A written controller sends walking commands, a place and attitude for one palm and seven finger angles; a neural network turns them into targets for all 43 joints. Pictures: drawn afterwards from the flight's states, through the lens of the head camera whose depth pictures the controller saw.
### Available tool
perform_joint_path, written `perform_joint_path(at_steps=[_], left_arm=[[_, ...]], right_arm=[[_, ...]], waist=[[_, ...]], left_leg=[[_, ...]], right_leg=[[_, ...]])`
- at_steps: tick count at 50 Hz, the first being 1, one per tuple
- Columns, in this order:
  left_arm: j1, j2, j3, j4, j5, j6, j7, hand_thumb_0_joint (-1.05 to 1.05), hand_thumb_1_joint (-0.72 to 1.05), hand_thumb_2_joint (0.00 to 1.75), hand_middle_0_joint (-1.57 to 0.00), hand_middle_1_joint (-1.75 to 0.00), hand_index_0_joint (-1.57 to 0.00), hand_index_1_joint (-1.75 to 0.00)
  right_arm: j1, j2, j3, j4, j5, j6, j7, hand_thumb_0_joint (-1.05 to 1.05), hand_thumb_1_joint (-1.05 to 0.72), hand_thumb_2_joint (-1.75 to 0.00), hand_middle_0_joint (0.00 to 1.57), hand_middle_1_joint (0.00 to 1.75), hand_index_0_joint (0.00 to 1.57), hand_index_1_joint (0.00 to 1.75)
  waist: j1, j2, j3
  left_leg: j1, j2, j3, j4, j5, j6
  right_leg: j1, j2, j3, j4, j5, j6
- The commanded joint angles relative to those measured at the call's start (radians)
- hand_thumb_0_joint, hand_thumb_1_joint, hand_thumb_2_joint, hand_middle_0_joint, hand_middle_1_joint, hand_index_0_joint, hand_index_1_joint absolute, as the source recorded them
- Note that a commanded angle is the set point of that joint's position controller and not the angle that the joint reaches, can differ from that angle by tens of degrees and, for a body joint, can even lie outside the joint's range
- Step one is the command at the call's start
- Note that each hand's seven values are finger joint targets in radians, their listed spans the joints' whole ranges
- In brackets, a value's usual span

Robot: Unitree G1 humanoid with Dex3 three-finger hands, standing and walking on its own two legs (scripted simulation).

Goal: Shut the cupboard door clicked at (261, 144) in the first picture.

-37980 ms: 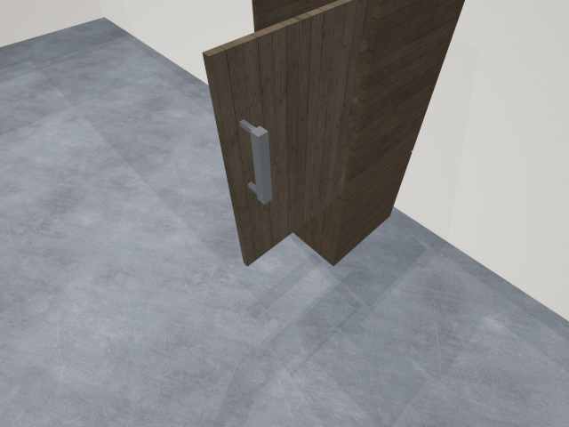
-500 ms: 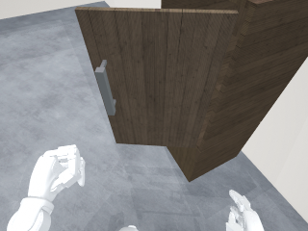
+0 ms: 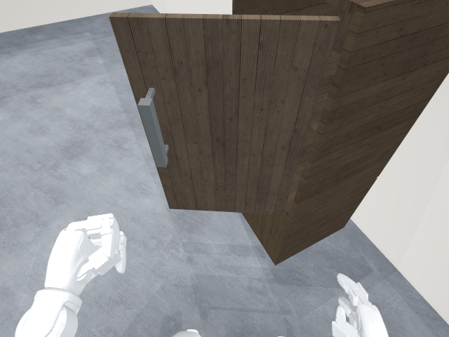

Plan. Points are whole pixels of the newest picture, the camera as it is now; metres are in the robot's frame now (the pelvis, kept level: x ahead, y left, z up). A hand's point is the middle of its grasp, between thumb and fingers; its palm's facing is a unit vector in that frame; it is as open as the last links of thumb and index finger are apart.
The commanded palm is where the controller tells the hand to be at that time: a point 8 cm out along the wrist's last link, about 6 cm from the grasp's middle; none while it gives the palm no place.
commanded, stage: bring the fist close to the handle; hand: left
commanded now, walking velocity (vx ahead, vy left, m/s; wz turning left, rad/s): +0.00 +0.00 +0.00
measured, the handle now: (157, 129) +0.50 +0.19 +0.08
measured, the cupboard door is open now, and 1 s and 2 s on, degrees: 59 59 56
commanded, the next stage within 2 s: push the door shut along its arc in 1.38 s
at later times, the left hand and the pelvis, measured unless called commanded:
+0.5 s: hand (137, 201) +0.32 +0.18 +0.08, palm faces -0.01 -1.00 -0.01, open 3.1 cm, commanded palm +0.30 +0.23 +0.09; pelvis +0.00 +0.01 +0.00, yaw -1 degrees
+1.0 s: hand (160, 165) +0.40 +0.16 +0.09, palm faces +0.00 -1.00 -0.01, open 3.1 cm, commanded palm +0.37 +0.21 +0.09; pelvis +0.00 +0.00 +0.00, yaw -1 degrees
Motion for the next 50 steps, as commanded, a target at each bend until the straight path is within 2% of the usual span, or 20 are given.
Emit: perform_joint_path(at_steps=[1, 4, 10, 13, 15, 16, 19, 21, 29, 31, 33, 36, 39, 41, 43, 45, 46, 47, 48, 50], left_arm=[[-0.181, 0.140, 0.082, -0.203, -0.018, -0.065, -0.001, 0.00, 0.90, 0.90, -1.30, -1.50, -1.30, -1.50], [-0.320, 0.126, 0.060, -0.154, -0.006, -0.067, 0.003, 0.00, 0.90, 0.90, -1.30, -1.50, -1.30, -1.50], [-0.430, 0.109, 0.032, -0.076, 0.016, -0.026, 0.014, 0.00, 0.90, 0.90, -1.30, -1.50, -1.30, -1.50], [-0.455, 0.131, 0.067, -0.011, 0.019, -0.001, 0.030, 0.00, 0.90, 0.90, -1.30, -1.50, -1.30, -1.50], [-0.510, 0.145, 0.088, 0.040, 0.023, 0.004, 0.044, 0.00, 0.90, 0.90, -1.30, -1.50, -1.30, -1.50], [-0.522, 0.166, 0.112, 0.061, 0.024, 0.003, 0.049, 0.00, 0.90, 0.90, -1.30, -1.50, -1.30, -1.50], [-0.573, 0.128, 0.079, 0.069, 0.033, -0.019, 0.056, 0.00, 0.90, 0.90, -1.30, -1.50, -1.30, -1.50], [-0.597, 0.133, 0.081, 0.095, 0.034, -0.031, 0.057, 0.00, 0.90, 0.90, -1.30, -1.50, -1.30, -1.50], [-0.798, 0.112, 0.045, 0.198, 0.056, -0.050, 0.068, 0.00, 0.90, 0.90, -1.30, -1.50, -1.30, -1.50], [-0.810, 0.164, 0.092, 0.234, 0.060, -0.054, 0.077, 0.00, 0.90, 0.90, -1.30, -1.50, -1.30, -1.50], [-0.864, 0.129, 0.059, 0.231, 0.069, -0.064, 0.079, 0.00, 0.90, 0.90, -1.30, -1.50, -1.30, -1.50], [-0.903, 0.167, 0.092, 0.305, 0.075, -0.068, 0.091, 0.00, 0.90, 0.90, -1.30, -1.50, -1.30, -1.50], [-0.960, 0.125, 0.058, 0.337, 0.080, -0.074, 0.093, 0.00, 0.90, 0.90, -1.30, -1.50, -1.30, -1.50], [-0.963, 0.168, 0.095, 0.406, 0.085, -0.068, 0.098, 0.00, 0.90, 0.90, -1.30, -1.50, -1.30, -1.50], [-1.036, 0.162, 0.086, 0.446, 0.090, -0.072, 0.098, 0.00, 0.90, 0.90, -1.30, -1.50, -1.30, -1.50], [-1.092, 0.158, 0.080, 0.458, 0.092, -0.085, 0.097, 0.00, 0.90, 0.90, -1.30, -1.50, -1.30, -1.50], [-1.100, 0.198, 0.119, 0.476, 0.093, -0.091, 0.101, 0.00, 0.90, 0.90, -1.30, -1.50, -1.30, -1.50], [-1.109, 0.202, 0.122, 0.481, 0.095, -0.099, 0.101, 0.00, 0.90, 0.90, -1.30, -1.50, -1.30, -1.50], [-1.120, 0.166, 0.093, 0.493, 0.093, -0.103, 0.096, 0.00, 0.90, 0.90, -1.30, -1.50, -1.30, -1.50], [-1.120, 0.179, 0.109, 0.536, 0.097, -0.113, 0.095, 0.00, 0.90, 0.90, -1.30, -1.50, -1.30, -1.50]], right_arm=[[-0.057, -0.125, -0.048, -0.146, 0.003, -0.067, -0.019, 0.00, -0.90, -0.90, 0.20, 0.30, 0.20, 0.30], [-0.063, -0.126, -0.045, -0.125, 0.006, -0.076, -0.023, 0.00, -0.90, -0.90, 0.20, 0.30, 0.20, 0.30], [-0.058, -0.127, -0.043, -0.112, 0.008, -0.080, -0.024, 0.00, -0.90, -0.90, 0.20, 0.30, 0.20, 0.30], [-0.054, -0.130, -0.043, -0.111, 0.006, -0.064, -0.018, 0.00, -0.90, -0.90, 0.20, 0.30, 0.20, 0.30], [-0.056, -0.130, -0.042, -0.104, 0.005, -0.051, -0.015, 0.00, -0.90, -0.90, 0.20, 0.30, 0.20, 0.30], [-0.055, -0.134, -0.043, -0.100, 0.002, -0.045, -0.015, 0.00, -0.90, -0.90, 0.20, 0.30, 0.20, 0.30], [-0.059, -0.127, -0.044, -0.105, 0.004, -0.037, -0.006, 0.00, -0.90, -0.90, 0.20, 0.30, 0.20, 0.30], [-0.044, -0.133, -0.049, -0.095, -0.001, -0.032, -0.003, 0.00, -0.90, -0.90, 0.20, 0.30, 0.20, 0.30], [-0.027, -0.140, -0.058, -0.061, 0.004, -0.010, 0.000, 0.00, -0.90, -0.90, 0.20, 0.30, 0.20, 0.30], [-0.020, -0.148, -0.061, -0.052, 0.001, 0.000, -0.002, 0.00, -0.90, -0.90, 0.20, 0.30, 0.20, 0.30], [-0.022, -0.137, -0.059, -0.052, 0.002, 0.006, 0.002, 0.00, -0.90, -0.90, 0.20, 0.30, 0.20, 0.30], [-0.008, -0.144, -0.062, -0.038, -0.001, 0.020, 0.002, 0.00, -0.90, -0.90, 0.20, 0.30, 0.20, 0.30], [-0.003, -0.138, -0.064, -0.034, 0.001, 0.029, 0.008, 0.00, -0.90, -0.90, 0.20, 0.30, 0.20, 0.30], [0.008, -0.147, -0.064, -0.027, 0.000, 0.040, 0.010, 0.00, -0.90, -0.90, 0.20, 0.30, 0.20, 0.30], [0.011, -0.143, -0.063, -0.020, 0.001, 0.051, 0.010, 0.00, -0.90, -0.90, 0.20, 0.30, 0.20, 0.30], [0.012, -0.142, -0.065, -0.020, 0.000, 0.056, 0.012, 0.00, -0.90, -0.90, 0.20, 0.30, 0.20, 0.30], [0.022, -0.147, -0.068, -0.016, -0.003, 0.060, 0.009, 0.00, -0.90, -0.90, 0.20, 0.30, 0.20, 0.30], [0.022, -0.144, -0.068, -0.016, -0.003, 0.064, 0.010, 0.00, -0.90, -0.90, 0.20, 0.30, 0.20, 0.30], [0.022, -0.138, -0.066, -0.016, -0.002, 0.065, 0.014, 0.00, -0.90, -0.90, 0.20, 0.30, 0.20, 0.30], [0.035, -0.143, -0.071, -0.011, -0.003, 0.071, 0.016, 0.00, -0.90, -0.90, 0.20, 0.30, 0.20, 0.30]], waist=[[-0.026, -0.032, -0.114], [-0.043, -0.017, -0.117], [-0.029, 0.017, -0.197], [-0.023, -0.043, -0.200], [-0.022, -0.034, -0.178], [-0.014, -0.038, -0.184], [-0.014, 0.010, -0.203], [-0.019, -0.034, -0.225], [-0.050, -0.020, -0.234], [-0.037, -0.042, -0.255], [-0.040, 0.001, -0.286], [-0.041, -0.037, -0.284], [-0.048, -0.006, -0.304], [-0.047, -0.058, -0.286], [-0.062, -0.069, -0.277], [-0.062, -0.038, -0.295], [-0.056, -0.064, -0.320], [-0.053, -0.039, -0.337], [-0.059, -0.033, -0.331], [-0.054, -0.054, -0.343]], left_leg=[[0.003, -0.035, 0.019, -0.145, 0.134, 0.039], [0.001, -0.034, 0.012, -0.145, 0.093, 0.037], [0.051, -0.033, 0.007, -0.171, 0.139, 0.036], [0.036, -0.033, 0.015, -0.177, 0.164, 0.035], [0.026, -0.033, 0.018, -0.186, 0.155, 0.032], [0.022, -0.034, 0.019, -0.187, 0.161, 0.032], [0.055, -0.032, 0.026, -0.197, 0.189, 0.029], [0.058, -0.030, 0.024, -0.191, 0.217, 0.031], [0.075, -0.025, 0.028, -0.185, 0.212, 0.030], [0.067, -0.025, 0.031, -0.182, 0.226, 0.033], [0.091, -0.025, 0.033, -0.182, 0.261, 0.030], [0.077, -0.023, 0.034, -0.177, 0.263, 0.031], [0.091, -0.023, 0.040, -0.175, 0.281, 0.029], [0.067, -0.021, 0.038, -0.174, 0.271, 0.032], [0.044, -0.022, 0.045, -0.174, 0.247, 0.033], [0.050, -0.025, 0.047, -0.169, 0.242, 0.033], [0.049, -0.024, 0.046, -0.162, 0.260, 0.036], [0.053, -0.025, 0.049, -0.161, 0.277, 0.034], [0.051, -0.026, 0.053, -0.160, 0.274, 0.034], [0.042, -0.026, 0.052, -0.157, 0.275, 0.034]], right_leg=[[0.110, 0.040, 0.038, -0.166, 0.097, -0.015], [0.075, 0.038, 0.036, -0.163, 0.048, -0.015], [0.107, 0.037, 0.018, -0.145, 0.121, -0.020], [0.140, 0.035, 0.021, -0.153, 0.154, -0.015], [0.132, 0.035, 0.020, -0.157, 0.146, -0.017], [0.148, 0.036, 0.024, -0.157, 0.149, -0.019], [0.146, 0.035, 0.019, -0.148, 0.190, -0.023], [0.165, 0.039, 0.018, -0.144, 0.226, -0.023], [0.123, 0.036, 0.020, -0.140, 0.237, -0.020], [0.149, 0.037, 0.028, -0.141, 0.254, -0.021], [0.154, 0.032, 0.025, -0.129, 0.296, -0.023], [0.158, 0.036, 0.029, -0.131, 0.302, -0.021], [0.153, 0.034, 0.028, -0.125, 0.330, -0.020], [0.156, 0.037, 0.029, -0.132, 0.324, -0.020], [0.153, 0.033, 0.037, -0.137, 0.312, -0.014], [0.148, 0.031, 0.041, -0.136, 0.307, -0.016], [0.167, 0.034, 0.045, -0.131, 0.329, -0.016], [0.178, 0.030, 0.047, -0.125, 0.352, -0.017], [0.171, 0.031, 0.047, -0.126, 0.355, -0.016], [0.174, 0.033, 0.047, -0.123, 0.356, -0.017]])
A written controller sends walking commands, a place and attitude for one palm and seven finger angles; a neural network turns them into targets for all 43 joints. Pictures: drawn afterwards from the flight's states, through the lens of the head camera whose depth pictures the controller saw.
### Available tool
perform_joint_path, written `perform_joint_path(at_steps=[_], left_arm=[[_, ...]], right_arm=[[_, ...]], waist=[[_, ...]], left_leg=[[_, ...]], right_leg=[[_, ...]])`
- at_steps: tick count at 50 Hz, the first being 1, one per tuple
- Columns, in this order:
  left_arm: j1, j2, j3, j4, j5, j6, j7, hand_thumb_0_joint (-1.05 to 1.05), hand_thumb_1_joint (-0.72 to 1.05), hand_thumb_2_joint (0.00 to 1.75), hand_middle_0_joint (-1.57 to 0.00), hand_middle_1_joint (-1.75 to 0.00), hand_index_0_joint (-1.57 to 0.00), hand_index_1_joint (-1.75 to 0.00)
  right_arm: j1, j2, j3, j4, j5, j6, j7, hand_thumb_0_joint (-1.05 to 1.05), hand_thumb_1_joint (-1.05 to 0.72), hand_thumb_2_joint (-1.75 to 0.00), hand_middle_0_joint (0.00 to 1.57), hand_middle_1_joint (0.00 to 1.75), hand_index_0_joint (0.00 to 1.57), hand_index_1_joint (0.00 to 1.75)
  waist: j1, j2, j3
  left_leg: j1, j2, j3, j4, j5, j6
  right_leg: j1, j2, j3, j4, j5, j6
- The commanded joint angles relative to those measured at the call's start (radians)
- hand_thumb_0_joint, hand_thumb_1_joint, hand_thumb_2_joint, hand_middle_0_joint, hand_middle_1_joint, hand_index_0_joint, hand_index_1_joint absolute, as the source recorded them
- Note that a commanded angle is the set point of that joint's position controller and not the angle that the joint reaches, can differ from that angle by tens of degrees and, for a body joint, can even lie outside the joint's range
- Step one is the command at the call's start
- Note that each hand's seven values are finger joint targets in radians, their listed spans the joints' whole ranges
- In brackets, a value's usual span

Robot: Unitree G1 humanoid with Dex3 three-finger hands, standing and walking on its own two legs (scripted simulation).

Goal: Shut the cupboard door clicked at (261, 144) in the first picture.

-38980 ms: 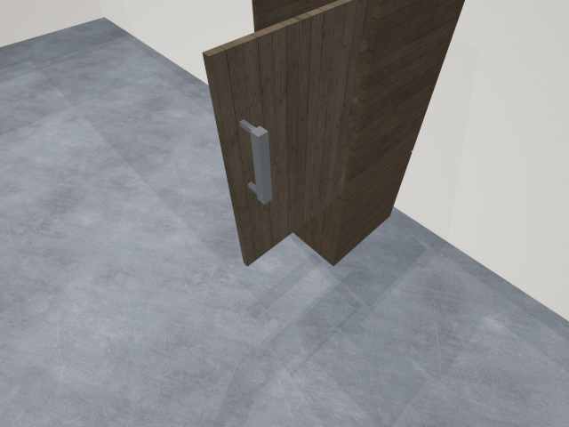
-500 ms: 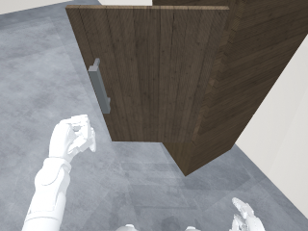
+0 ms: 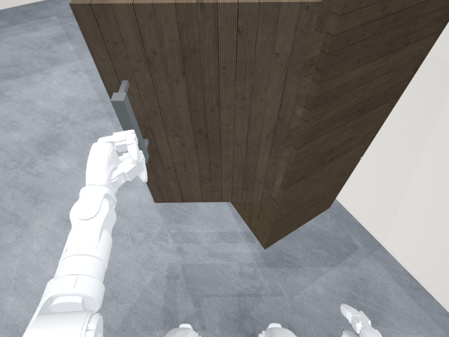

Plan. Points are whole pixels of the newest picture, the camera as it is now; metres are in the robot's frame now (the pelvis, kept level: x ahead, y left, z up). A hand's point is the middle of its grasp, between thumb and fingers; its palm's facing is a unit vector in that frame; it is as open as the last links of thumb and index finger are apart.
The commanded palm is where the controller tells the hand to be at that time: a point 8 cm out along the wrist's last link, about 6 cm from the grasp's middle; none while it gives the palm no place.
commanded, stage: bring the fist close to the handle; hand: left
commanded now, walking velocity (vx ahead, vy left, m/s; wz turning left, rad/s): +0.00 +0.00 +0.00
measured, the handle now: (134, 124) +0.50 +0.20 +0.08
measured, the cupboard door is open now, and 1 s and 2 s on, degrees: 59 56 37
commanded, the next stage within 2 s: push the door shut along its arc in 0.38 s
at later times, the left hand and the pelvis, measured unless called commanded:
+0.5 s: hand (139, 162) +0.40 +0.17 +0.08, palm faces +0.01 -1.00 -0.01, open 3.1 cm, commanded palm +0.37 +0.22 +0.08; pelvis -0.01 +0.00 +0.00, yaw +0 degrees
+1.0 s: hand (144, 142) +0.44 +0.17 +0.09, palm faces -0.09 -1.00 -0.02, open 3.2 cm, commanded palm +0.44 +0.21 +0.08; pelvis -0.02 +0.01 -0.01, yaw +0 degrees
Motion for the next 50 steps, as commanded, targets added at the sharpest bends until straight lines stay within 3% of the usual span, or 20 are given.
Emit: perform_joint_path(at_steps=[1, 2, 5, 6, 8, 11, 12, 15, 20, 22, 24, 29, 31, 33, 35, 38, 41, 43, 45, 50], left_arm=[[-0.348, 0.195, 0.077, -0.153, -0.008, -0.090, -0.008, 0.00, 0.90, 0.90, -1.30, -1.50, -1.30, -1.50], [-0.336, 0.180, 0.067, -0.157, -0.011, -0.093, -0.014, 0.00, 0.90, 0.90, -1.30, -1.50, -1.30, -1.50], [-0.333, 0.187, 0.073, -0.145, -0.017, -0.095, -0.025, 0.00, 0.90, 0.90, -1.30, -1.50, -1.30, -1.50], [-0.336, 0.208, 0.088, -0.149, -0.016, -0.099, -0.024, 0.00, 0.90, 0.90, -1.30, -1.50, -1.30, -1.50], [-0.358, 0.184, 0.069, -0.155, -0.020, -0.102, -0.025, 0.00, 0.90, 0.90, -1.30, -1.50, -1.30, -1.50], [-0.411, 0.250, 0.115, -0.140, -0.017, -0.116, -0.017, 0.00, 0.90, 0.90, -1.30, -1.50, -1.30, -1.50], [-0.438, 0.213, 0.079, -0.144, -0.015, -0.121, -0.020, 0.00, 0.90, 0.90, -1.30, -1.50, -1.30, -1.50], [-0.462, 0.189, 0.055, -0.155, -0.013, -0.137, -0.026, 0.00, 0.90, 0.90, -1.30, -1.50, -1.30, -1.50], [-0.411, 0.213, 0.082, -0.088, -0.019, -0.121, -0.034, 0.00, 0.90, 0.90, -1.30, -1.50, -1.30, -1.50], [-0.431, 0.193, 0.057, -0.115, -0.012, -0.119, -0.031, 0.00, 0.90, 0.90, -1.30, -1.50, -1.30, -1.50], [-0.430, 0.163, 0.044, -0.112, -0.019, -0.114, -0.023, 0.00, 0.90, 0.90, -1.30, -1.50, -1.30, -1.50], [-0.583, 0.214, 0.052, -0.042, 0.004, -0.123, -0.026, 0.00, 0.90, 0.90, -1.30, -1.50, -1.30, -1.50], [-0.644, 0.254, 0.066, -0.020, 0.015, -0.133, -0.038, 0.00, 0.90, 0.90, -1.30, -1.50, -1.30, -1.50], [-0.671, 0.248, 0.067, 0.008, 0.011, -0.142, -0.052, 0.00, 0.90, 0.90, -1.30, -1.50, -1.30, -1.50], [-0.653, 0.247, 0.070, 0.065, 0.003, -0.136, -0.072, 0.00, 0.90, 0.90, -1.30, -1.50, -1.30, -1.50], [-0.664, 0.296, 0.105, 0.140, 0.003, -0.125, -0.103, 0.00, 0.90, 0.90, -1.30, -1.50, -1.30, -1.50], [-0.721, 0.272, 0.073, 0.141, 0.004, -0.127, -0.128, 0.00, 0.90, 0.90, -1.30, -1.50, -1.30, -1.50], [-0.780, 0.258, 0.054, 0.151, 0.002, -0.127, -0.134, 0.00, 0.90, 0.90, -1.30, -1.50, -1.30, -1.50], [-0.832, 0.264, 0.045, 0.170, 0.008, -0.126, -0.139, 0.00, 0.90, 0.90, -1.30, -1.50, -1.30, -1.50], [-0.936, 0.285, 0.029, 0.214, 0.021, -0.124, -0.163, 0.00, 0.90, 0.90, -1.30, -1.50, -1.30, -1.50]], right_arm=[[0.031, -0.141, -0.059, -0.114, 0.003, -0.032, -0.010, 0.00, -0.90, -0.90, 0.20, 0.30, 0.20, 0.30], [0.028, -0.138, -0.058, -0.119, 0.003, -0.030, -0.006, 0.00, -0.90, -0.90, 0.20, 0.30, 0.20, 0.30], [0.031, -0.142, -0.061, -0.124, 0.006, -0.019, -0.004, 0.00, -0.90, -0.90, 0.20, 0.30, 0.20, 0.30], [0.032, -0.145, -0.061, -0.127, 0.006, -0.016, -0.006, 0.00, -0.90, -0.90, 0.20, 0.30, 0.20, 0.30], [0.027, -0.139, -0.060, -0.127, 0.009, -0.015, -0.006, 0.00, -0.90, -0.90, 0.20, 0.30, 0.20, 0.30], [0.030, -0.148, -0.060, -0.116, 0.006, -0.009, -0.014, 0.00, -0.90, -0.90, 0.20, 0.30, 0.20, 0.30], [0.022, -0.140, -0.058, -0.116, 0.008, -0.010, -0.014, 0.00, -0.90, -0.90, 0.20, 0.30, 0.20, 0.30], [0.025, -0.138, -0.061, -0.112, 0.007, -0.015, -0.015, 0.00, -0.90, -0.90, 0.20, 0.30, 0.20, 0.30], [0.031, -0.146, -0.062, -0.110, 0.009, -0.011, -0.012, 0.00, -0.90, -0.90, 0.20, 0.30, 0.20, 0.30], [0.027, -0.142, -0.060, -0.116, 0.011, -0.010, -0.010, 0.00, -0.90, -0.90, 0.20, 0.30, 0.20, 0.30], [0.032, -0.144, -0.063, -0.117, 0.010, -0.012, -0.008, 0.00, -0.90, -0.90, 0.20, 0.30, 0.20, 0.30], [0.038, -0.148, -0.056, -0.095, 0.007, -0.008, -0.017, 0.00, -0.90, -0.90, 0.20, 0.30, 0.20, 0.30], [0.044, -0.154, -0.054, -0.090, 0.005, -0.007, -0.021, 0.00, -0.90, -0.90, 0.20, 0.30, 0.20, 0.30], [0.048, -0.151, -0.055, -0.085, 0.005, -0.009, -0.018, 0.00, -0.90, -0.90, 0.20, 0.30, 0.20, 0.30], [0.060, -0.154, -0.053, -0.085, 0.005, -0.007, -0.015, 0.00, -0.90, -0.90, 0.20, 0.30, 0.20, 0.30], [0.080, -0.164, -0.055, -0.083, 0.004, 0.004, -0.012, 0.00, -0.90, -0.90, 0.20, 0.30, 0.20, 0.30], [0.094, -0.168, -0.058, -0.091, 0.004, 0.009, -0.007, 0.00, -0.90, -0.90, 0.20, 0.30, 0.20, 0.30], [0.106, -0.170, -0.061, -0.080, 0.005, 0.012, -0.006, 0.00, -0.90, -0.90, 0.20, 0.30, 0.20, 0.30], [0.118, -0.175, -0.062, -0.070, 0.005, 0.014, -0.006, 0.00, -0.90, -0.90, 0.20, 0.30, 0.20, 0.30], [0.136, -0.184, -0.060, -0.049, 0.003, 0.013, -0.006, 0.00, -0.90, -0.90, 0.20, 0.30, 0.20, 0.30]], waist=[[0.001, -0.031, -0.344], [0.007, -0.011, -0.354], [0.000, -0.066, -0.328], [0.008, -0.050, -0.326], [-0.001, -0.035, -0.313], [-0.005, -0.049, -0.306], [-0.018, -0.022, -0.309], [-0.019, 0.005, -0.345], [-0.010, -0.041, -0.321], [-0.011, 0.020, -0.325], [-0.016, -0.027, -0.329], [-0.052, -0.039, -0.295], [-0.050, 0.007, -0.315], [-0.047, 0.023, -0.367], [-0.044, 0.014, -0.381], [-0.048, -0.026, -0.372], [-0.059, 0.018, -0.383], [-0.083, -0.006, -0.382], [-0.104, -0.016, -0.374], [-0.128, 0.034, -0.381]], left_leg=[[0.090, -0.025, 0.017, -0.117, 0.256, 0.031], [0.090, -0.028, 0.022, -0.118, 0.256, 0.030], [0.063, -0.027, 0.027, -0.125, 0.226, 0.034], [0.062, -0.028, 0.024, -0.128, 0.226, 0.034], [0.068, -0.028, 0.026, -0.131, 0.202, 0.034], [0.044, -0.029, 0.024, -0.129, 0.154, 0.037], [0.051, -0.031, 0.029, -0.127, 0.149, 0.039], [0.086, -0.028, 0.023, -0.123, 0.166, 0.037], [0.052, -0.027, 0.021, -0.126, 0.157, 0.034], [0.083, -0.026, 0.017, -0.131, 0.164, 0.033], [0.094, -0.023, 0.011, -0.130, 0.170, 0.034], [0.058, -0.024, 0.008, -0.117, 0.117, 0.038], [0.067, -0.025, 0.002, -0.110, 0.117, 0.036], [0.087, -0.025, -0.002, -0.099, 0.144, 0.033], [0.081, -0.024, -0.001, -0.091, 0.184, 0.030], [0.034, -0.023, 0.002, -0.077, 0.195, 0.033], [0.064, -0.022, -0.008, -0.070, 0.213, 0.032], [0.062, -0.017, -0.011, -0.063, 0.193, 0.035], [0.050, -0.016, -0.015, -0.057, 0.165, 0.038], [0.044, -0.016, -0.026, -0.045, 0.121, 0.039]], right_leg=[[0.245, 0.033, 0.011, -0.102, 0.333, -0.023], [0.250, 0.030, 0.015, -0.101, 0.338, -0.023], [0.255, 0.031, 0.019, -0.116, 0.315, -0.018], [0.256, 0.034, 0.019, -0.114, 0.309, -0.022], [0.239, 0.033, 0.018, -0.121, 0.283, -0.020], [0.235, 0.032, 0.029, -0.133, 0.220, -0.018], [0.226, 0.030, 0.035, -0.134, 0.221, -0.016], [0.214, 0.034, 0.026, -0.120, 0.237, -0.021], [0.216, 0.033, 0.023, -0.123, 0.229, -0.019], [0.193, 0.035, 0.015, -0.119, 0.226, -0.023], [0.184, 0.040, 0.006, -0.119, 0.229, -0.022], [0.148, 0.037, 0.017, -0.120, 0.180, -0.017], [0.131, 0.037, 0.017, -0.107, 0.171, -0.023], [0.132, 0.036, 0.016, -0.092, 0.199, -0.025], [0.140, 0.038, 0.012, -0.079, 0.243, -0.027], [0.145, 0.038, 0.016, -0.070, 0.266, -0.023], [0.100, 0.042, 0.009, -0.059, 0.266, -0.030], [0.071, 0.043, 0.007, -0.062, 0.243, -0.024], [0.047, 0.045, 0.010, -0.066, 0.216, -0.022], [-0.005, 0.045, 0.011, -0.066, 0.155, -0.025]])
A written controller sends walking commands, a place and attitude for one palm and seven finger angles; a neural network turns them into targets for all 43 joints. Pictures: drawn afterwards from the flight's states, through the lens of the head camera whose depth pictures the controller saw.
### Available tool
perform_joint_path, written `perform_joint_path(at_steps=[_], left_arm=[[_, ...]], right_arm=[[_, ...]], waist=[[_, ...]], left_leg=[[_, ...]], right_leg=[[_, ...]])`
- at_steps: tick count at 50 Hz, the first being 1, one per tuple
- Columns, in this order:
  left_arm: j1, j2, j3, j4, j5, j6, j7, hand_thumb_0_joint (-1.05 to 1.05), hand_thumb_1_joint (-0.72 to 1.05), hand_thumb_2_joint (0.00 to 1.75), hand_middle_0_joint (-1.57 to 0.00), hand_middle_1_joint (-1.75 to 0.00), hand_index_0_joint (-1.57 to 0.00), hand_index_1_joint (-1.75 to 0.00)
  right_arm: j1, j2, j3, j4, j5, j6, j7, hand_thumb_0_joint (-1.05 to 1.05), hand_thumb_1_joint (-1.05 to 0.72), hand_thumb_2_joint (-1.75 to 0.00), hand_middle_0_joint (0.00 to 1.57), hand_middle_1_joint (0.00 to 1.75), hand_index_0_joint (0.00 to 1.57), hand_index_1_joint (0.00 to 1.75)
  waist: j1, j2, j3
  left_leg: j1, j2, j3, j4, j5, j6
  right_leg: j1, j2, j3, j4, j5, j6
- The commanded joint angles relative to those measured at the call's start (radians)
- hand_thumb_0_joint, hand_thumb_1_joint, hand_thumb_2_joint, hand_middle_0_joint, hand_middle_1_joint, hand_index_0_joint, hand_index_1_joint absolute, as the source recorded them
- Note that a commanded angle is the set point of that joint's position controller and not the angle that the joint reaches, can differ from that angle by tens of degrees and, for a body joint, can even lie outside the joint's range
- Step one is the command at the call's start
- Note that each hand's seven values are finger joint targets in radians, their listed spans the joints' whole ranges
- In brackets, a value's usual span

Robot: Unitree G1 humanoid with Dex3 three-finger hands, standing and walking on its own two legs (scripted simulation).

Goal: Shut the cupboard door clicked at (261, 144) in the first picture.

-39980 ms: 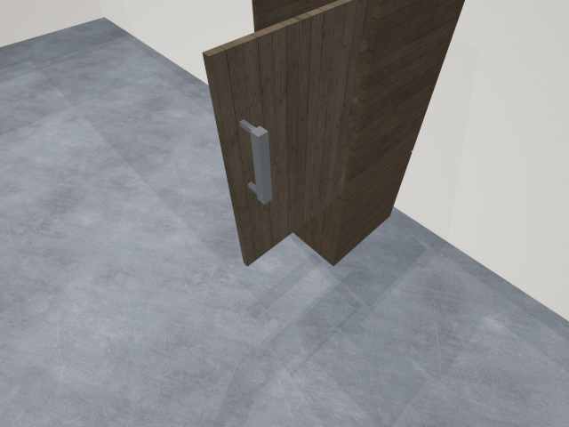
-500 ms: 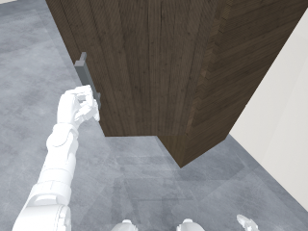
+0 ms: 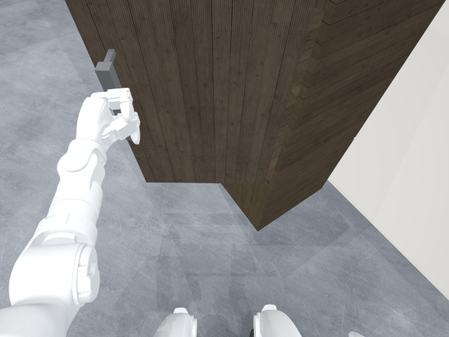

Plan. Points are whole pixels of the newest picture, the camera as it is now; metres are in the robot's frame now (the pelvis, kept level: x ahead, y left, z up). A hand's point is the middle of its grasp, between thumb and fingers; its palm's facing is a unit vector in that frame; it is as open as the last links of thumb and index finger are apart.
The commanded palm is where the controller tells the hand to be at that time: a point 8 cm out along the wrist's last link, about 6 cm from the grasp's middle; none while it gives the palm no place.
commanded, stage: push the door shut along its arc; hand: left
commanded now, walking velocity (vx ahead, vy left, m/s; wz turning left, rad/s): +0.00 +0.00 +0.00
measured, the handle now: (122, 98) +0.53 +0.20 +0.09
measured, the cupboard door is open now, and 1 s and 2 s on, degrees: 56 37 31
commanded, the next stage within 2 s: pull the fist back off the door in 1.36 s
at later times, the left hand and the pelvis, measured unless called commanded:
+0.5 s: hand (137, 102) +0.51 +0.16 +0.10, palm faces -0.22 -0.98 -0.02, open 3.2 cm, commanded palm +0.53 +0.18 +0.10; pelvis -0.01 +0.01 -0.02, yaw +0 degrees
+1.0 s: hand (178, 75) +0.59 +0.09 +0.10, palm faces -0.36 -0.93 +0.00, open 3.1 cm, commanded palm +0.59 +0.14 +0.10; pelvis +0.01 +0.02 -0.03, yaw -3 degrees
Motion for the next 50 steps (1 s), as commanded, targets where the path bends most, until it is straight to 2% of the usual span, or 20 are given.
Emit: perform_joint_path(at_steps=[1, 4, 7, 9, 15, 17, 19, 22, 29, 32, 34, 35, 37, 39, 41, 43, 44, 45, 48, 50], left_arm=[[-0.587, 0.178, -0.003, -0.181, 0.009, -0.052, -0.033, 0.00, 0.90, 0.90, -1.30, -1.50, -1.30, -1.50], [-0.627, 0.203, 0.005, -0.137, 0.004, -0.043, -0.056, 0.00, 0.90, 0.90, -1.30, -1.50, -1.30, -1.50], [-0.676, 0.209, -0.008, -0.118, 0.004, -0.042, -0.076, 0.00, 0.90, 0.90, -1.30, -1.50, -1.30, -1.50], [-0.693, 0.232, 0.002, -0.082, 0.005, -0.034, -0.086, 0.00, 0.90, 0.90, -1.30, -1.50, -1.30, -1.50], [-0.801, 0.259, -0.016, -0.029, 0.020, -0.010, -0.116, 0.00, 0.90, 0.90, -1.30, -1.50, -1.30, -1.50], [-0.839, 0.245, -0.033, -0.043, 0.024, -0.007, -0.122, 0.00, 0.90, 0.90, -1.30, -1.50, -1.30, -1.50], [-0.871, 0.229, -0.049, -0.031, 0.026, 0.006, -0.129, 0.00, 0.90, 0.90, -1.30, -1.50, -1.30, -1.50], [-0.901, 0.294, -0.002, -0.021, 0.026, 0.021, -0.136, 0.00, 0.90, 0.90, -1.30, -1.50, -1.30, -1.50], [-0.983, 0.253, -0.047, 0.011, 0.058, 0.046, -0.131, 0.00, 0.90, 0.90, -1.30, -1.50, -1.30, -1.50], [-1.030, 0.279, -0.031, 0.004, 0.064, 0.053, -0.133, 0.00, 0.90, 0.90, -1.30, -1.50, -1.30, -1.50], [-1.029, 0.260, -0.040, 0.039, 0.070, 0.067, -0.135, 0.00, 0.90, 0.90, -1.30, -1.50, -1.30, -1.50], [-1.030, 0.284, -0.024, 0.048, 0.073, 0.074, -0.136, 0.00, 0.90, 0.90, -1.30, -1.50, -1.30, -1.50], [-1.055, 0.337, 0.007, 0.046, 0.081, 0.076, -0.136, 0.00, 0.90, 0.90, -1.30, -1.50, -1.30, -1.50], [-1.073, 0.355, 0.020, 0.050, 0.089, 0.078, -0.133, 0.00, 0.90, 0.90, -1.30, -1.50, -1.30, -1.50], [-1.073, 0.350, 0.018, 0.028, 0.099, 0.072, -0.132, 0.00, 0.90, 0.90, -1.30, -1.50, -1.30, -1.50], [-1.062, 0.384, 0.040, 0.058, 0.109, 0.081, -0.132, 0.00, 0.90, 0.90, -1.30, -1.50, -1.30, -1.50], [-1.053, 0.381, 0.042, 0.080, 0.112, 0.092, -0.132, 0.00, 0.90, 0.90, -1.30, -1.50, -1.30, -1.50], [-1.049, 0.416, 0.067, 0.089, 0.117, 0.099, -0.130, 0.00, 0.90, 0.90, -1.30, -1.50, -1.30, -1.50], [-1.039, 0.491, 0.123, 0.057, 0.131, 0.096, -0.130, 0.00, 0.90, 0.90, -1.30, -1.50, -1.30, -1.50], [-1.007, 0.495, 0.125, 0.041, 0.139, 0.096, -0.138, 0.00, 0.90, 0.90, -1.30, -1.50, -1.30, -1.50]], right_arm=[[0.089, -0.164, -0.060, -0.077, 0.000, -0.040, -0.017, 0.00, -0.90, -0.90, 0.20, 0.30, 0.20, 0.30], [0.094, -0.170, -0.057, -0.069, 0.003, -0.041, -0.017, 0.00, -0.90, -0.90, 0.20, 0.30, 0.20, 0.30], [0.104, -0.175, -0.051, -0.062, 0.002, -0.047, -0.015, 0.00, -0.90, -0.90, 0.20, 0.30, 0.20, 0.30], [0.111, -0.180, -0.051, -0.058, 0.002, -0.049, -0.017, 0.00, -0.90, -0.90, 0.20, 0.30, 0.20, 0.30], [0.134, -0.194, -0.045, -0.044, 0.002, -0.062, -0.018, 0.00, -0.90, -0.90, 0.20, 0.30, 0.20, 0.30], [0.147, -0.196, -0.047, -0.039, -0.001, -0.069, -0.015, 0.00, -0.90, -0.90, 0.20, 0.30, 0.20, 0.30], [0.159, -0.198, -0.047, -0.028, -0.004, -0.074, -0.015, 0.00, -0.90, -0.90, 0.20, 0.30, 0.20, 0.30], [0.176, -0.206, -0.045, -0.028, -0.006, -0.076, -0.016, 0.00, -0.90, -0.90, 0.20, 0.30, 0.20, 0.30], [0.207, -0.206, -0.044, -0.007, -0.016, -0.077, -0.012, 0.00, -0.90, -0.90, 0.20, 0.30, 0.20, 0.30], [0.225, -0.206, -0.044, 0.000, -0.023, -0.079, -0.010, 0.00, -0.90, -0.90, 0.20, 0.30, 0.20, 0.30], [0.233, -0.204, -0.044, 0.005, -0.026, -0.075, -0.008, 0.00, -0.90, -0.90, 0.20, 0.30, 0.20, 0.30], [0.236, -0.206, -0.044, 0.006, -0.027, -0.073, -0.009, 0.00, -0.90, -0.90, 0.20, 0.30, 0.20, 0.30], [0.245, -0.207, -0.038, 0.003, -0.030, -0.069, -0.010, 0.00, -0.90, -0.90, 0.20, 0.30, 0.20, 0.30], [0.256, -0.204, -0.038, 0.002, -0.035, -0.064, -0.008, 0.00, -0.90, -0.90, 0.20, 0.30, 0.20, 0.30], [0.269, -0.200, -0.041, -0.004, -0.040, -0.062, -0.003, 0.00, -0.90, -0.90, 0.20, 0.30, 0.20, 0.30], [0.272, -0.201, -0.041, -0.004, -0.041, -0.052, -0.001, 0.00, -0.90, -0.90, 0.20, 0.30, 0.20, 0.30], [0.274, -0.200, -0.040, -0.008, -0.043, -0.047, 0.001, 0.00, -0.90, -0.90, 0.20, 0.30, 0.20, 0.30], [0.278, -0.202, -0.040, -0.011, -0.042, -0.041, 0.000, 0.00, -0.90, -0.90, 0.20, 0.30, 0.20, 0.30], [0.291, -0.200, -0.040, -0.028, -0.049, -0.030, 0.002, 0.00, -0.90, -0.90, 0.20, 0.30, 0.20, 0.30], [0.289, -0.196, -0.043, -0.039, -0.050, -0.021, 0.006, 0.00, -0.90, -0.90, 0.20, 0.30, 0.20, 0.30]], waist=[[-0.086, 0.028, -0.396], [-0.100, 0.024, -0.393], [-0.114, 0.065, -0.407], [-0.126, 0.036, -0.381], [-0.161, 0.083, -0.382], [-0.168, 0.146, -0.433], [-0.185, 0.137, -0.436], [-0.187, 0.117, -0.474], [-0.220, 0.169, -0.462], [-0.224, 0.197, -0.514], [-0.233, 0.176, -0.498], [-0.236, 0.163, -0.489], [-0.234, 0.184, -0.510], [-0.234, 0.189, -0.514], [-0.230, 0.215, -0.566], [-0.230, 0.213, -0.559], [-0.232, 0.190, -0.541], [-0.232, 0.171, -0.537], [-0.214, 0.178, -0.606], [-0.201, 0.187, -0.630]], left_leg=[[0.208, -0.015, -0.018, -0.124, 0.140, 0.034], [0.176, -0.013, -0.020, -0.119, 0.102, 0.035], [0.182, -0.012, -0.030, -0.109, 0.093, 0.035], [0.143, -0.009, -0.027, -0.100, 0.069, 0.038], [0.116, -0.006, -0.040, -0.078, 0.017, 0.040], [0.181, -0.003, -0.052, -0.071, 0.055, 0.035], [0.191, 0.003, -0.061, -0.063, 0.064, 0.036], [0.170, 0.003, -0.057, -0.045, 0.093, 0.040], [0.220, 0.013, -0.082, -0.035, 0.112, 0.032], [0.258, 0.013, -0.086, -0.020, 0.181, 0.030], [0.245, 0.013, -0.088, -0.012, 0.192, 0.031], [0.225, 0.014, -0.081, -0.005, 0.190, 0.033], [0.226, 0.013, -0.080, 0.004, 0.220, 0.033], [0.219, 0.014, -0.080, 0.012, 0.251, 0.032], [0.259, 0.013, -0.081, 0.027, 0.311, 0.031], [0.247, 0.018, -0.079, 0.031, 0.323, 0.028], [0.226, 0.016, -0.074, 0.034, 0.321, 0.031], [0.200, 0.017, -0.066, 0.039, 0.319, 0.035], [0.187, 0.011, -0.053, 0.053, 0.388, 0.036], [0.185, 0.008, -0.044, 0.058, 0.413, 0.035]], right_leg=[[0.134, 0.049, 0.016, -0.124, 0.160, -0.033], [0.119, 0.048, 0.020, -0.128, 0.122, -0.030], [0.080, 0.051, 0.016, -0.118, 0.103, -0.033], [0.070, 0.051, 0.021, -0.122, 0.082, -0.031], [-0.015, 0.053, 0.017, -0.102, 0.030, -0.033], [-0.061, 0.053, 0.005, -0.086, 0.050, -0.038], [-0.089, 0.055, 0.001, -0.083, 0.053, -0.036], [-0.066, 0.057, 0.002, -0.076, 0.070, -0.036], [-0.174, 0.061, -0.018, -0.060, 0.067, -0.039], [-0.172, 0.064, -0.023, -0.051, 0.102, -0.041], [-0.183, 0.067, -0.027, -0.049, 0.108, -0.041], [-0.175, 0.067, -0.026, -0.050, 0.110, -0.039], [-0.172, 0.069, -0.026, -0.041, 0.123, -0.042], [-0.166, 0.070, -0.028, -0.034, 0.141, -0.041], [-0.166, 0.074, -0.029, -0.022, 0.172, -0.044], [-0.163, 0.075, -0.031, -0.020, 0.180, -0.042], [-0.152, 0.077, -0.031, -0.023, 0.187, -0.040], [-0.134, 0.078, -0.028, -0.024, 0.195, -0.038], [-0.058, 0.080, -0.021, -0.009, 0.279, -0.038], [-0.025, 0.083, -0.017, -0.004, 0.320, -0.037]])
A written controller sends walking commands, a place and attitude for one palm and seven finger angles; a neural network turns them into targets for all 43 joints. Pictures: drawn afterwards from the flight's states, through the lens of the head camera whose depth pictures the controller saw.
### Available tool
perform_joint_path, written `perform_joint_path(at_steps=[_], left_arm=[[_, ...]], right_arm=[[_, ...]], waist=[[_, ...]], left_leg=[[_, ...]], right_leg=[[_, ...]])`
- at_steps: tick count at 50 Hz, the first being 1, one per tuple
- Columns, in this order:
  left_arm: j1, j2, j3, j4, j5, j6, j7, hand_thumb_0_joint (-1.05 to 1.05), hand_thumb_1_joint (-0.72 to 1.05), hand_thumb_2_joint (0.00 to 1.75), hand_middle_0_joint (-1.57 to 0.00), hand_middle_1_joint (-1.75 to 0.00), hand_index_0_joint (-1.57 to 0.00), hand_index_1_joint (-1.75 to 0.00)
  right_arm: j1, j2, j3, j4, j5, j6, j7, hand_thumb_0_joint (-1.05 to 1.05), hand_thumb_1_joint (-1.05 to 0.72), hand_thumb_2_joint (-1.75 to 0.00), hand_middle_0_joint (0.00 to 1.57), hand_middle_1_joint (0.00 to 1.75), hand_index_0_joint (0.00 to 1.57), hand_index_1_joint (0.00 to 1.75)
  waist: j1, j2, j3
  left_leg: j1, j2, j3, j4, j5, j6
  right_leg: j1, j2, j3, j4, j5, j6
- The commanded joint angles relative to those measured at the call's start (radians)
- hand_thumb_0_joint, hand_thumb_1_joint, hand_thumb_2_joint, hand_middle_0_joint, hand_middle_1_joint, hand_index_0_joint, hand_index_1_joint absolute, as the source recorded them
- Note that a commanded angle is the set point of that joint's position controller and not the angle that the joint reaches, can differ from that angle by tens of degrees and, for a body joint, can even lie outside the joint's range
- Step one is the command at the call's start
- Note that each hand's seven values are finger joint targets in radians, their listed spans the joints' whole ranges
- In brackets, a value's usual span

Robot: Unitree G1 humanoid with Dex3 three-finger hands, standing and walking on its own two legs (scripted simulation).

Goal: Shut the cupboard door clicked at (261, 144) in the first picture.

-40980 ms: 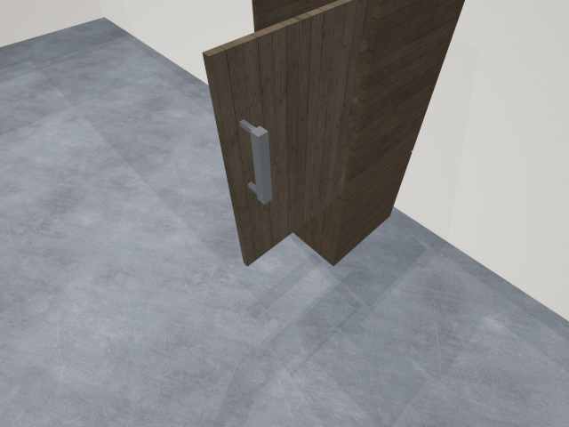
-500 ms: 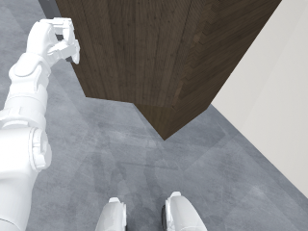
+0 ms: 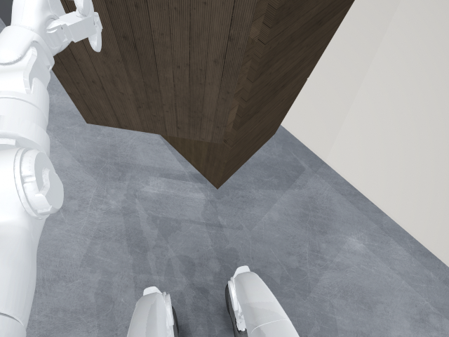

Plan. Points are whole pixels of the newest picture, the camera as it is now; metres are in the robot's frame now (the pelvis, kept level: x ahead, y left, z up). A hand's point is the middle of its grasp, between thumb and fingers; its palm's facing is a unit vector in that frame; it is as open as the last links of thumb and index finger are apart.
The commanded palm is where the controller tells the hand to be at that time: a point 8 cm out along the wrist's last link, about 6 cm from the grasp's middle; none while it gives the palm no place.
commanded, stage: push the door shut along its arc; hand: left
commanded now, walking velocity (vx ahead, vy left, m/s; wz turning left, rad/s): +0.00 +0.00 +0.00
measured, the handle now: (20, 6) +0.62 +0.20 +0.12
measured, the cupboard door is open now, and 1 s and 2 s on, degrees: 37 31 31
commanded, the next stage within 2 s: pull the fist back off the door in 0.36 s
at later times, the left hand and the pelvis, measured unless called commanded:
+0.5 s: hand (95, 17) +0.58 +0.10 +0.13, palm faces -0.34 -0.94 +0.00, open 3.3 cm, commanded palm +0.61 +0.11 +0.13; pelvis +0.00 -0.01 -0.01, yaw +1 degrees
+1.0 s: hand (123, 18) +0.58 +0.06 +0.14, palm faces +0.10 -0.99 -0.03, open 3.1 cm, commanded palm +0.53 +0.11 +0.13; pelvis +0.01 -0.02 +0.02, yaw +0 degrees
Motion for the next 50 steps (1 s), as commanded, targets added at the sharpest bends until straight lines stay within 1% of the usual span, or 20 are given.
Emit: perform_joint_path(at_steps=[1, 4, 7, 10, 13, 16, 18, 23, 24, 25, 26, 28, 31, 33, 34, 36, 38, 41, 44, 50], left_arm=[[-0.469, 0.268, 0.081, -0.234, -0.013, -0.066, -0.010, 0.00, 0.90, 0.90, -1.30, -1.50, -1.30, -1.50], [-0.479, 0.227, 0.040, -0.223, -0.014, -0.049, -0.027, 0.00, 0.90, 0.90, -1.30, -1.50, -1.30, -1.50], [-0.546, 0.205, 0.015, -0.239, -0.022, -0.045, -0.041, 0.00, 0.90, 0.90, -1.30, -1.50, -1.30, -1.50], [-0.576, 0.186, -0.008, -0.194, -0.031, -0.028, -0.056, 0.00, 0.90, 0.90, -1.30, -1.50, -1.30, -1.50], [-0.631, 0.123, -0.055, -0.218, -0.039, -0.035, -0.066, 0.00, 0.90, 0.90, -1.30, -1.50, -1.30, -1.50], [-0.685, 0.067, -0.090, -0.215, -0.048, -0.035, -0.067, 0.00, 0.90, 0.90, -1.30, -1.50, -1.30, -1.50], [-0.707, 0.078, -0.088, -0.215, -0.045, -0.031, -0.065, 0.00, 0.90, 0.90, -1.30, -1.50, -1.30, -1.50], [-0.745, 0.011, -0.135, -0.217, -0.041, -0.021, -0.056, 0.00, 0.90, 0.90, -1.30, -1.50, -1.30, -1.50], [-0.756, 0.067, 0.069, -0.214, -0.092, 0.001, 0.148, 0.00, 0.90, 0.90, -1.30, -1.50, -1.30, -1.50], [-0.721, 0.000, 0.027, -0.186, -0.063, 0.014, 0.255, 0.00, 0.90, 0.90, -1.30, -1.50, -1.30, -1.50], [-0.717, -0.013, 0.056, -0.193, -0.054, 0.008, 0.344, 0.00, 0.90, 0.90, -1.30, -1.50, -1.30, -1.50], [-0.706, -0.047, 0.073, -0.209, -0.005, -0.020, 0.508, 0.00, 0.90, 0.90, -1.30, -1.50, -1.30, -1.50], [-0.715, -0.053, 0.023, -0.268, 0.154, -0.123, 0.669, 0.00, 0.90, 0.90, -1.30, -1.50, -1.30, -1.50], [-0.683, -0.080, -0.037, -0.247, 0.198, -0.148, 0.661, 0.00, 0.90, 0.90, -1.30, -1.50, -1.30, -1.50], [-0.652, -0.044, -0.022, -0.227, 0.196, -0.148, 0.641, 0.00, 0.90, 0.90, -1.30, -1.50, -1.30, -1.50], [-0.643, -0.012, 0.000, -0.192, 0.166, -0.133, 0.598, 0.00, 0.90, 0.90, -1.30, -1.50, -1.30, -1.50], [-0.593, 0.016, 0.039, -0.192, 0.125, -0.125, 0.570, 0.00, 0.90, 0.90, -1.30, -1.50, -1.30, -1.50], [-0.496, -0.007, 0.060, -0.235, 0.081, -0.160, 0.557, 0.00, 0.90, 0.90, -1.30, -1.50, -1.30, -1.50], [-0.374, -0.034, 0.065, -0.203, 0.078, -0.191, 0.567, 0.00, 0.90, 0.90, -1.30, -1.50, -1.30, -1.50], [-0.244, -0.112, 0.032, -0.271, 0.070, -0.239, 0.571, 0.00, 0.90, 0.90, -1.30, -1.50, -1.30, -1.50]], right_arm=[[0.224, -0.199, -0.075, -0.044, 0.001, 0.001, -0.014, 0.00, -0.90, -0.90, 0.20, 0.30, 0.20, 0.30], [0.220, -0.197, -0.080, -0.042, 0.005, 0.014, -0.017, 0.00, -0.90, -0.90, 0.20, 0.30, 0.20, 0.30], [0.228, -0.199, -0.084, -0.026, 0.004, 0.013, -0.024, 0.00, -0.90, -0.90, 0.20, 0.30, 0.20, 0.30], [0.225, -0.199, -0.079, -0.008, 0.003, 0.009, -0.031, 0.00, -0.90, -0.90, 0.20, 0.30, 0.20, 0.30], [0.219, -0.197, -0.080, 0.011, -0.003, -0.002, -0.034, 0.00, -0.90, -0.90, 0.20, 0.30, 0.20, 0.30], [0.217, -0.198, -0.079, 0.035, -0.006, -0.016, -0.040, 0.00, -0.90, -0.90, 0.20, 0.30, 0.20, 0.30], [0.211, -0.202, -0.080, 0.047, -0.008, -0.021, -0.042, 0.00, -0.90, -0.90, 0.20, 0.30, 0.20, 0.30], [0.196, -0.204, -0.080, 0.067, -0.008, -0.037, -0.045, 0.00, -0.90, -0.90, 0.20, 0.30, 0.20, 0.30], [0.252, -0.176, -0.063, 0.021, -0.022, -0.040, -0.028, 0.00, -0.90, -0.90, 0.20, 0.30, 0.20, 0.30], [0.248, -0.169, -0.061, 0.021, -0.027, -0.039, -0.007, 0.00, -0.90, -0.90, 0.20, 0.30, 0.20, 0.30], [0.264, -0.167, -0.068, 0.020, -0.042, -0.037, 0.009, 0.00, -0.90, -0.90, 0.20, 0.30, 0.20, 0.30], [0.269, -0.163, -0.074, 0.000, -0.070, -0.025, 0.040, 0.00, -0.90, -0.90, 0.20, 0.30, 0.20, 0.30], [0.290, -0.159, -0.087, 0.000, -0.109, -0.016, 0.085, 0.00, -0.90, -0.90, 0.20, 0.30, 0.20, 0.30], [0.286, -0.160, -0.096, -0.001, -0.105, 0.004, 0.102, 0.00, -0.90, -0.90, 0.20, 0.30, 0.20, 0.30], [0.284, -0.165, -0.096, -0.006, -0.097, 0.015, 0.101, 0.00, -0.90, -0.90, 0.20, 0.30, 0.20, 0.30], [0.281, -0.170, -0.092, -0.012, -0.083, 0.033, 0.091, 0.00, -0.90, -0.90, 0.20, 0.30, 0.20, 0.30], [0.271, -0.167, -0.086, -0.031, -0.070, 0.042, 0.082, 0.00, -0.90, -0.90, 0.20, 0.30, 0.20, 0.30], [0.268, -0.156, -0.085, -0.046, -0.066, 0.040, 0.076, 0.00, -0.90, -0.90, 0.20, 0.30, 0.20, 0.30], [0.266, -0.150, -0.092, -0.040, -0.063, 0.042, 0.079, 0.00, -0.90, -0.90, 0.20, 0.30, 0.20, 0.30], [0.246, -0.142, -0.111, -0.048, -0.052, 0.052, 0.080, 0.00, -0.90, -0.90, 0.20, 0.30, 0.20, 0.30]], waist=[[-0.001, 0.143, -0.627], [-0.020, 0.099, -0.580], [-0.039, 0.123, -0.597], [-0.060, 0.108, -0.547], [-0.071, 0.183, -0.574], [-0.096, 0.200, -0.557], [-0.097, 0.212, -0.576], [-0.113, 0.230, -0.582], [-0.069, 0.265, -0.591], [-0.078, 0.251, -0.590], [-0.085, 0.191, -0.591], [-0.075, 0.174, -0.605], [-0.076, 0.203, -0.669], [-0.076, 0.213, -0.649], [-0.064, 0.178, -0.654], [-0.067, 0.150, -0.629], [-0.039, 0.121, -0.619], [-0.009, 0.085, -0.620], [0.008, 0.001, -0.532], [0.046, -0.030, -0.499]], left_leg=[[0.487, -0.023, -0.041, -0.101, 0.493, 0.018], [0.446, -0.023, -0.029, -0.102, 0.450, 0.022], [0.480, -0.025, -0.033, -0.098, 0.456, 0.024], [0.456, -0.025, -0.031, -0.092, 0.425, 0.027], [0.541, -0.022, -0.047, -0.084, 0.463, 0.021], [0.560, -0.019, -0.055, -0.075, 0.461, 0.027], [0.569, -0.015, -0.060, -0.067, 0.461, 0.022], [0.588, -0.013, -0.066, -0.057, 0.439, 0.024], [0.504, -0.004, -0.081, -0.074, 0.398, 0.009], [0.486, -0.004, -0.085, -0.083, 0.376, 0.004], [0.485, -0.005, -0.096, -0.089, 0.377, 0.005], [0.439, -0.016, -0.086, -0.087, 0.359, 0.002], [0.499, -0.018, -0.086, -0.074, 0.422, -0.006], [0.506, -0.022, -0.066, -0.099, 0.406, -0.006], [0.482, -0.025, -0.057, -0.113, 0.378, -0.001], [0.446, -0.031, -0.046, -0.141, 0.325, 0.008], [0.419, -0.035, -0.035, -0.171, 0.292, 0.010], [0.439, -0.036, -0.024, -0.201, 0.317, 0.010], [0.381, -0.038, -0.002, -0.219, 0.284, 0.013], [0.401, -0.048, 0.026, -0.257, 0.299, 0.012]], right_leg=[[0.261, 0.052, -0.023, -0.096, 0.357, -0.057], [0.270, 0.053, -0.019, -0.114, 0.353, -0.048], [0.246, 0.054, -0.020, -0.120, 0.352, -0.048], [0.221, 0.055, -0.024, -0.125, 0.324, -0.049], [0.151, 0.053, -0.035, -0.120, 0.311, -0.056], [0.095, 0.054, -0.042, -0.116, 0.286, -0.059], [0.082, 0.053, -0.047, -0.108, 0.278, -0.059], [0.029, 0.052, -0.055, -0.099, 0.242, -0.061], [0.066, 0.040, -0.038, -0.111, 0.231, -0.055], [0.071, 0.040, -0.040, -0.103, 0.217, -0.047], [0.090, 0.041, -0.044, -0.104, 0.221, -0.039], [0.115, 0.035, -0.043, -0.104, 0.218, -0.031], [0.097, 0.036, -0.046, -0.082, 0.242, -0.031], [0.135, 0.034, -0.040, -0.110, 0.243, -0.036], [0.188, 0.035, -0.033, -0.123, 0.243, -0.039], [0.245, 0.036, -0.022, -0.151, 0.237, -0.038], [0.310, 0.037, -0.017, -0.172, 0.233, -0.037], [0.372, 0.040, -0.016, -0.187, 0.274, -0.036], [0.407, 0.040, -0.011, -0.210, 0.273, -0.031], [0.482, 0.037, -0.001, -0.233, 0.330, -0.035]])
